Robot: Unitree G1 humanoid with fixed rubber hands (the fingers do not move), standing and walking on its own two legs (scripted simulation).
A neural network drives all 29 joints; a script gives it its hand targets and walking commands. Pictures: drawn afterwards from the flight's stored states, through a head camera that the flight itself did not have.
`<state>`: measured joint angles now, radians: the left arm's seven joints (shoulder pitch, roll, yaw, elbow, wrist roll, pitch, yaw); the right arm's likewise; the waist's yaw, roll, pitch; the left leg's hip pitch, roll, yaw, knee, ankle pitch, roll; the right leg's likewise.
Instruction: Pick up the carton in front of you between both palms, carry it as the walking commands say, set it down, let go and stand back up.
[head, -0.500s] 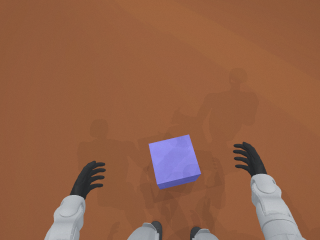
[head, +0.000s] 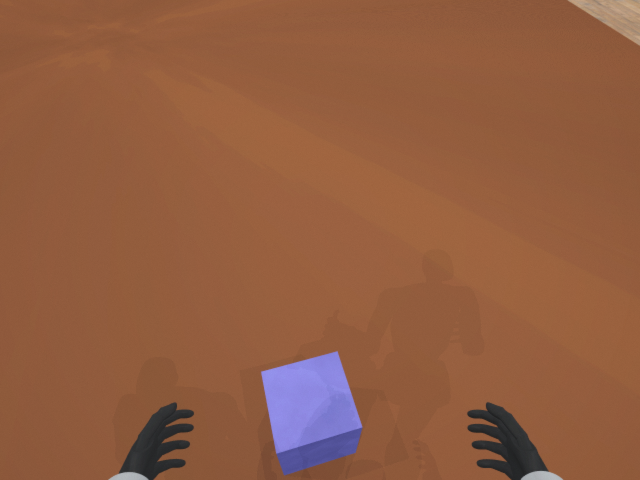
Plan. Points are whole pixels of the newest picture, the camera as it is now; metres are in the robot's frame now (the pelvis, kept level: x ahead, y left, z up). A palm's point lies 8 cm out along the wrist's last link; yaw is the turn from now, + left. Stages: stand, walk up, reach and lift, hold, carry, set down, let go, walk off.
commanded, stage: let go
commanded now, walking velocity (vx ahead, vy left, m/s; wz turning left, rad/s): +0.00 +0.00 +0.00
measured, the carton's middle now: (310, 414) +0.40 +0.04 -0.65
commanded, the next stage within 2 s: stand in 0.26 s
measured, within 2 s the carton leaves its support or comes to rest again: neither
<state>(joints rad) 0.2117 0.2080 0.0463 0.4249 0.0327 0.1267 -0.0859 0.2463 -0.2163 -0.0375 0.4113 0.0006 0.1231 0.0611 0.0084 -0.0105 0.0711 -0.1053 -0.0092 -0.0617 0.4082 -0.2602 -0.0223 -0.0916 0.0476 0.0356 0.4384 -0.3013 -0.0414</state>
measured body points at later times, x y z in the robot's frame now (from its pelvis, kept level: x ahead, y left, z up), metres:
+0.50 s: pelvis +0.00 +0.03 -0.01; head +0.01 +0.05 +0.44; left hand +0.15 +0.31 -0.10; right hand +0.14 -0.25 -0.09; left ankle -0.02 +0.14 -0.74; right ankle -0.04 -0.09 -0.74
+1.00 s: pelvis +0.02 +0.04 +0.00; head +0.03 +0.05 +0.45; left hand +0.15 +0.33 -0.11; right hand +0.15 -0.26 -0.10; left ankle -0.02 +0.14 -0.74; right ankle -0.04 -0.09 -0.74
